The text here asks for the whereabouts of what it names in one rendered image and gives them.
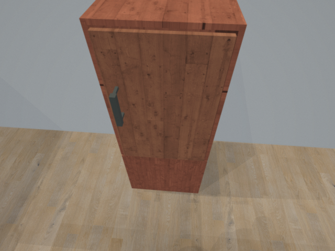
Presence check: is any cupboard door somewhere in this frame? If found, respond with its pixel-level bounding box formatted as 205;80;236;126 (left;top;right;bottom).
88;28;237;161

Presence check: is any handle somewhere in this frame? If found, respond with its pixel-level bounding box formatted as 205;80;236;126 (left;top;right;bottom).
109;86;125;127

